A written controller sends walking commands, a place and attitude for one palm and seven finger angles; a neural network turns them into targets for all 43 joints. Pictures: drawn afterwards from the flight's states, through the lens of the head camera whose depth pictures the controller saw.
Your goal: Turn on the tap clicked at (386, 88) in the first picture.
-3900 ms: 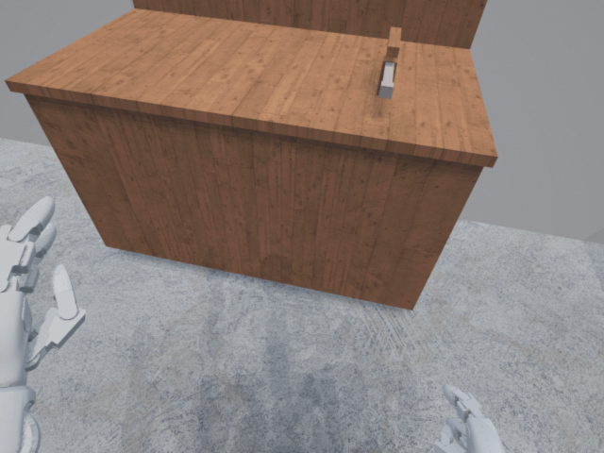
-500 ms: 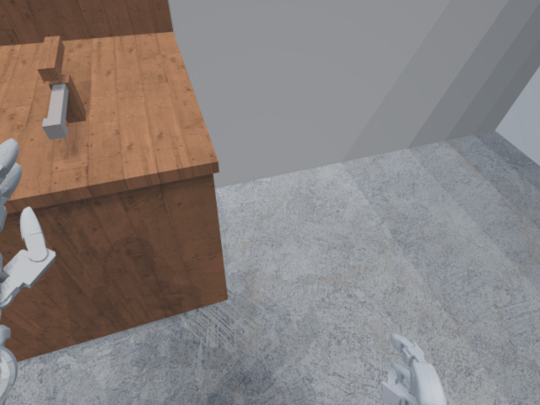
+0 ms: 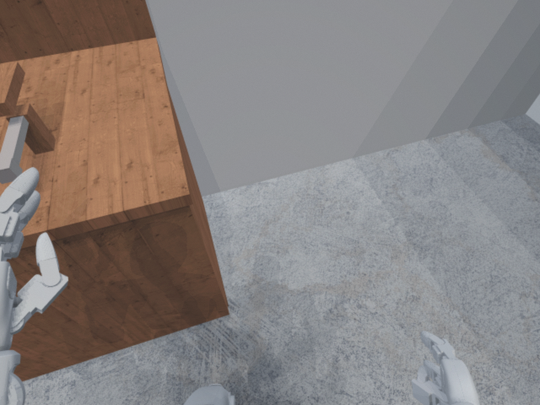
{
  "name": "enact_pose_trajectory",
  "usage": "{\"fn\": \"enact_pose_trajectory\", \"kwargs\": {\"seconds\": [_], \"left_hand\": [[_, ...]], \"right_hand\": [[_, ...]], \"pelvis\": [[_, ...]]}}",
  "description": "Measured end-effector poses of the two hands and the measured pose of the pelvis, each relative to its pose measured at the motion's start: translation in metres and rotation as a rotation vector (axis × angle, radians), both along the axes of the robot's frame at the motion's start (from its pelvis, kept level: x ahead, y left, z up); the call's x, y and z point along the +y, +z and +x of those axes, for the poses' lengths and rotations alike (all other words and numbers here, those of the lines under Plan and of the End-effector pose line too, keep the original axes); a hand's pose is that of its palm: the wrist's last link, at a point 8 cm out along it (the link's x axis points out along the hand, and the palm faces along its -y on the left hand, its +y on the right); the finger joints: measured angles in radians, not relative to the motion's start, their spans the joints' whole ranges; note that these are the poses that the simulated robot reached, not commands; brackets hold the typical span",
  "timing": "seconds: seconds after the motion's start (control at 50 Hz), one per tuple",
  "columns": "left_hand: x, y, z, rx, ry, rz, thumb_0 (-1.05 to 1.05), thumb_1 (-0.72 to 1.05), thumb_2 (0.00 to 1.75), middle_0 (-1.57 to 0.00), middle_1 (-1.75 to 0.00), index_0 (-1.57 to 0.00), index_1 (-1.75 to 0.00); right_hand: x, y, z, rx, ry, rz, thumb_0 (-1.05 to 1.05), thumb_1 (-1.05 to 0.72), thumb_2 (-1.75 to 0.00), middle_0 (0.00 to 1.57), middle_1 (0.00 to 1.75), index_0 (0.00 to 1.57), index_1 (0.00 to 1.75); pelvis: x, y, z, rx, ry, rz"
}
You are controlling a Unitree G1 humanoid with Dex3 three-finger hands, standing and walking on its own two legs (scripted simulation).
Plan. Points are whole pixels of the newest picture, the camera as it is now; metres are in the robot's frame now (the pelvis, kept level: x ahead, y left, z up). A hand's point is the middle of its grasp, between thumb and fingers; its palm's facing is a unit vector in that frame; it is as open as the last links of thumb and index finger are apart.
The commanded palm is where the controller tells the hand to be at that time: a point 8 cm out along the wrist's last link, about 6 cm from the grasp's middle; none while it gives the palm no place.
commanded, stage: come to a stop and stand still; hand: left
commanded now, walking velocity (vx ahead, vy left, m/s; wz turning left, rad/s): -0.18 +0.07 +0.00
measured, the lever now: (6, 170) +0.43 +0.44 +0.10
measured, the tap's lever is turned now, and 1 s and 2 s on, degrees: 0 0 0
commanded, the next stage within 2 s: look again from close up in 1.24 s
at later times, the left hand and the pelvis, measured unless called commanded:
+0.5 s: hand (26, 305) +0.19 +0.23 +0.18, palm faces +0.35 -0.84 -0.42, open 7.5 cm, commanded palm +0.14 +0.28 +0.18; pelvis -0.03 +0.01 -0.01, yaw -2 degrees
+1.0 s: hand out of the picture +0.14 +0.26 +0.16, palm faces +0.42 -0.82 -0.40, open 7.5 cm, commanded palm +0.09 +0.29 +0.18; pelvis -0.07 +0.01 -0.01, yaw +1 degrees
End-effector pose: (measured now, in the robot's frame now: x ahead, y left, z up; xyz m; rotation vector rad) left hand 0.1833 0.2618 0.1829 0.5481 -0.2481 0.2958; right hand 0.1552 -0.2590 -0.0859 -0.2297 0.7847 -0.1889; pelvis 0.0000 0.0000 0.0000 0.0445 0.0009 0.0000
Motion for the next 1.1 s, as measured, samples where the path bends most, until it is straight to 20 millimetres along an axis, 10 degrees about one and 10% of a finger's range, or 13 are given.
{"fn": "enact_pose_trajectory", "kwargs": {"seconds": [0.26, 0.4, 0.78, 1.1], "left_hand": [[0.053, -0.004, 0.016, -0.106, 0.016, -0.044, 0.02, 0.88, 0.9, -0.21, -0.3, -0.21, -0.3], [0.031, 0.003, -0.005, -0.108, -0.035, -0.09, 0.02, 0.89, 0.9, -0.21, -0.3, -0.21, -0.3], [0.015, -0.005, -0.068, -0.075, 0.056, -0.105, 0.02, 0.88, 0.9, -0.21, -0.3, -0.21, -0.3], [0.026, -0.01, -0.095, -0.069, 0.067, -0.088, 0.02, 0.88, 0.9, -0.21, -0.3, -0.21, -0.3]], "right_hand": [[0.058, 0.017, 0.024, -0.066, 0.025, -0.002, 0.01, -0.9, -0.9, 0.19, 0.3, 0.2, 0.3], [0.094, 0.016, 0.006, -0.091, 0.126, 0.101, 0.01, -0.9, -0.9, 0.2, 0.3, 0.2, 0.3], [-0.004, 0.001, -0.082, 0.043, 0.002, -0.048, 0.01, -0.9, -0.9, 0.2, 0.3, 0.2, 0.3], [0.06, 0.0, -0.072, -0.06, 0.098, 0.08, 0.01, -0.9, -0.9, 0.2, 0.3, 0.2, 0.3]], "pelvis": [[0.029, -0.006, 0.017, -0.018, -0.03, -0.041], [0.023, -0.002, -0.007, -0.018, -0.027, -0.069], [0.001, -0.002, -0.05, -0.02, 0.027, -0.047], [0.009, -0.006, -0.074, -0.034, 0.005, -0.054]]}}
